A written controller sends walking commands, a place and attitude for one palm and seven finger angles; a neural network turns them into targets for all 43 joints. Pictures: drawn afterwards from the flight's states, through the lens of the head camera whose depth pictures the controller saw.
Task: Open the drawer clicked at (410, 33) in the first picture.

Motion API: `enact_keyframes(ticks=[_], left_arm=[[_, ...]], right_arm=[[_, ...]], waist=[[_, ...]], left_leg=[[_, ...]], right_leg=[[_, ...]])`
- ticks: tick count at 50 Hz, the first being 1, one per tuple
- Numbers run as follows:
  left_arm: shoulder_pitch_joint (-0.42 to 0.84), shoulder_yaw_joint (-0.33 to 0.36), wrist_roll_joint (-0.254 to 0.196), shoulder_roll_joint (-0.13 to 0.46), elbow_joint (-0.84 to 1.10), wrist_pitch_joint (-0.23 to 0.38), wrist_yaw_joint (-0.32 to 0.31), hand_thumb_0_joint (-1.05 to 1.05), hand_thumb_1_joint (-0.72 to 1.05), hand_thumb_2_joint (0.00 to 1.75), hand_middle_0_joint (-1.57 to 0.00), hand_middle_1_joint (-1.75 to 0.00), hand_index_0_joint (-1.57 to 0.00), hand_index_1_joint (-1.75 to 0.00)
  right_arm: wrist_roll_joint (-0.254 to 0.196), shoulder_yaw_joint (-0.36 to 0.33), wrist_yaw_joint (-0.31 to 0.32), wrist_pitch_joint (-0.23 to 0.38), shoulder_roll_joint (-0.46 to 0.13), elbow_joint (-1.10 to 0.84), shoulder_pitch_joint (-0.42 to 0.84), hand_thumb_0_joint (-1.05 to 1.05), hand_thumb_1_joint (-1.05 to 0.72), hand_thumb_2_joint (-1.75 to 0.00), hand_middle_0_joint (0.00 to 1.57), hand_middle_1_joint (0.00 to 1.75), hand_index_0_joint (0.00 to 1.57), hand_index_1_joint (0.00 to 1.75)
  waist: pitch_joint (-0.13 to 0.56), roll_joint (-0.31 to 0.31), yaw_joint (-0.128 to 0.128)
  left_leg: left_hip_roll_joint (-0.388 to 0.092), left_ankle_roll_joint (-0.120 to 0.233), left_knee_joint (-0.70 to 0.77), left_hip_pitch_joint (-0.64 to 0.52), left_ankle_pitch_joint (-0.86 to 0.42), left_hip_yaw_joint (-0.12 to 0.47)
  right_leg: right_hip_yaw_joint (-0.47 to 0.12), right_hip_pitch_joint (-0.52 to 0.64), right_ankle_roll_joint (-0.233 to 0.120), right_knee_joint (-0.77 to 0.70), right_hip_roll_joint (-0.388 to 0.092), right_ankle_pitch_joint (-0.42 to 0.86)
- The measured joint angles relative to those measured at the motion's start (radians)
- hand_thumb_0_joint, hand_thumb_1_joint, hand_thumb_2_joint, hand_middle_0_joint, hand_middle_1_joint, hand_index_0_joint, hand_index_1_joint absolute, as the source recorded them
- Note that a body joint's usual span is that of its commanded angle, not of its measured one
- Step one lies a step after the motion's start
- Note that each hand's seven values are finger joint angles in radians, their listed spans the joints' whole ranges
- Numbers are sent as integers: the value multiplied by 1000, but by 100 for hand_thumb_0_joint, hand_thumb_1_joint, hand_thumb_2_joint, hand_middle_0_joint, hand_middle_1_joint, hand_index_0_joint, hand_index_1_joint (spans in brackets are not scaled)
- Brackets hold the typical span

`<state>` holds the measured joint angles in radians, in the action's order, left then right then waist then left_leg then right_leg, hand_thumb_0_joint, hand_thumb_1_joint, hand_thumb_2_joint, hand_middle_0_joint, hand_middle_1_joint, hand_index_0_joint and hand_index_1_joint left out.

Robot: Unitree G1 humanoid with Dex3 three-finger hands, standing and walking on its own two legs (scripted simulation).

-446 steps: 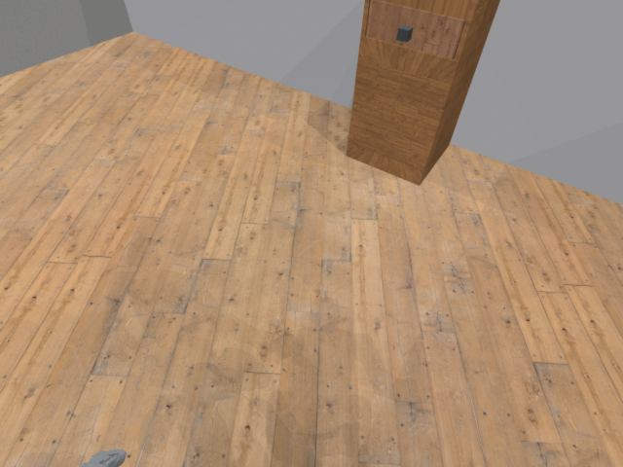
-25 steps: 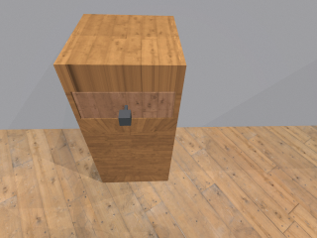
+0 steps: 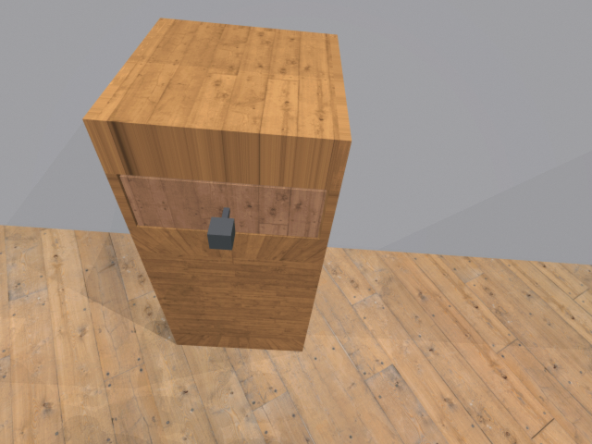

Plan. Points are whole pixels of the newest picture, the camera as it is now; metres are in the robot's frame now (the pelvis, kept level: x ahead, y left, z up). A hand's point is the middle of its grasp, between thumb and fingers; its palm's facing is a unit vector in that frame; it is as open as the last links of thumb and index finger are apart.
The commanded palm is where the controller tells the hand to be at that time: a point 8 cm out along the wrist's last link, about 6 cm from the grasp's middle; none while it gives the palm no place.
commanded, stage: come to a stop and stand still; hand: left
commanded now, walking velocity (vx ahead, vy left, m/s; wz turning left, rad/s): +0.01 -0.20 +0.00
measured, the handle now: (223, 225) +0.51 +0.16 -0.06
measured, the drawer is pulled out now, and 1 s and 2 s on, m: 0.00 0.00 0.00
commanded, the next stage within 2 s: look again from close up in 1.52 s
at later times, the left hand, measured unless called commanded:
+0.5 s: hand out of the picture +0.12 +0.09 -0.16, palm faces +0.09 -0.97 -0.23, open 7.3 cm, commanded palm none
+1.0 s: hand out of the picture -0.02 +0.15 -0.17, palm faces +0.03 -0.99 -0.15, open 7.4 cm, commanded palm none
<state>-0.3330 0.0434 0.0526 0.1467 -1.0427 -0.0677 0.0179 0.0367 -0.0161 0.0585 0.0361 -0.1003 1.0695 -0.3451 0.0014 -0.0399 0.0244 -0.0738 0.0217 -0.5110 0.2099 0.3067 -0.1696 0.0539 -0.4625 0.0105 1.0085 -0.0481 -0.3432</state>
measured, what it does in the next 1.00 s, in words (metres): steps on the spot: right foot, then left foot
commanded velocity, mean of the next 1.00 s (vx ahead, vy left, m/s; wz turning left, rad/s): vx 0.00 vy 0.02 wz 0.00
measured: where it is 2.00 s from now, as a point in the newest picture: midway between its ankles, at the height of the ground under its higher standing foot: outside the picture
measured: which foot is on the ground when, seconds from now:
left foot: down 0.00-0.22, up 0.24-0.64, down 0.66-1.00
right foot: up 0.00-0.20, down 0.22-0.66, up 0.68-1.00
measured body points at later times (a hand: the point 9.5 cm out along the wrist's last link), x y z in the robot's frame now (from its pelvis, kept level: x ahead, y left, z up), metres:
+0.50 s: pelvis +0.02 -0.09 +0.00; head +0.05 -0.10 +0.44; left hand +0.11 +0.14 -0.14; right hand +0.07 -0.34 -0.16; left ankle -0.02 +0.02 -0.67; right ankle +0.11 -0.21 -0.74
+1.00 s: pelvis +0.00 -0.03 +0.01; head +0.00 -0.01 +0.46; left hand -0.02 +0.20 -0.16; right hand -0.05 -0.25 -0.14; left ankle -0.03 +0.05 -0.74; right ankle -0.01 -0.17 -0.69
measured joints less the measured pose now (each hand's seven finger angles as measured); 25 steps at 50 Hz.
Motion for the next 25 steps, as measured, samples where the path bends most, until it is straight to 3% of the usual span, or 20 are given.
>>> enact_keyframes(ticks=[4,8,11,13,15,19,22,25], left_arm=[[39,19,-14,33,27,4,2,2,93,90,-20,-30,-20,-29],[83,27,-23,50,47,6,3,2,92,90,-19,-30,-19,-29],[103,26,-27,53,66,32,-2,1,92,90,-19,-30,-19,-29],[120,21,-27,36,64,58,-17,1,92,90,-19,-30,-19,-29],[142,6,-27,5,64,65,-25,1,92,90,-19,-30,-19,-29],[183,-1,-31,-25,85,68,-46,0,93,90,-20,-30,-20,-29],[206,-3,-27,-24,98,65,-52,0,93,90,-20,-30,-20,-29],[212,-2,-23,-15,106,61,-57,0,92,90,-20,-30,-20,-29]], right_arm=[[0,-2,-1,-6,2,22,-17,0,-91,-90,21,30,20,30],[3,-19,-7,-24,-12,34,-18,0,-91,-90,21,30,20,30],[1,-33,-16,-39,-32,36,-26,1,-91,-90,21,30,20,30],[-10,-40,-23,-56,-59,37,-19,1,-91,-90,21,30,20,30],[-18,-52,-20,-76,-91,26,1,1,-91,-90,20,30,20,30],[-20,-59,-28,-97,-120,3,61,1,-91,-90,20,30,20,30],[-14,-62,-41,-111,-128,-25,108,1,-92,-90,20,30,20,30],[-8,-62,-53,-121,-132,-55,150,1,-92,-90,20,30,20,30]], waist=[[-24,19,-2],[-52,36,14],[-66,43,22],[-71,63,13],[-82,97,19],[-93,95,7],[-92,80,-6],[-86,63,-22]], left_leg=[[-26,-28,77,-53,-29,9],[-56,-68,68,-68,-11,15],[-72,-101,-15,-52,43,28],[-70,-77,-147,-1,147,73],[-40,-54,-293,58,230,132],[30,-58,-544,167,206,137],[61,-68,-600,213,155,126],[74,-72,-565,220,127,125]], right_leg=[[-12,-35,29,-102,-42,74],[3,-7,36,-273,-56,97],[23,77,31,-440,-50,202],[33,79,16,-421,-41,142],[52,83,1,-397,-35,116],[63,105,-12,-439,-44,148],[73,114,-16,-480,-51,181],[79,113,-13,-510,-59,211]])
